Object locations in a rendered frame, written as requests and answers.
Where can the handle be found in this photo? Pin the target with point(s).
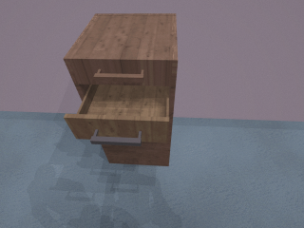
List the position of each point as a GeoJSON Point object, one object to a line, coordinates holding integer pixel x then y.
{"type": "Point", "coordinates": [116, 140]}
{"type": "Point", "coordinates": [118, 77]}

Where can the drawer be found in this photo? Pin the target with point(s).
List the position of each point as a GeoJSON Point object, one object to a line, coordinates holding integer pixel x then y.
{"type": "Point", "coordinates": [122, 111]}

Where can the cabinet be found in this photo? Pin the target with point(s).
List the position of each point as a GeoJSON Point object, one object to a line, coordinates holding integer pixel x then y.
{"type": "Point", "coordinates": [129, 43]}

